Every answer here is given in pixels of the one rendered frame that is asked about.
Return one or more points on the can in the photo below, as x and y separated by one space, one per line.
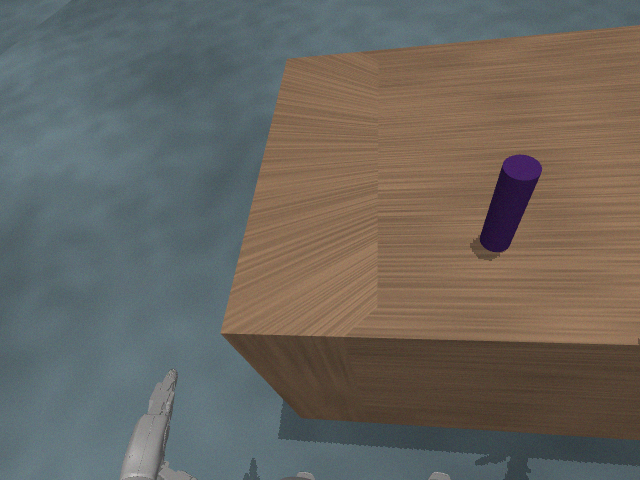
517 180

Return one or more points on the left robot hand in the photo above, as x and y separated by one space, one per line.
145 453

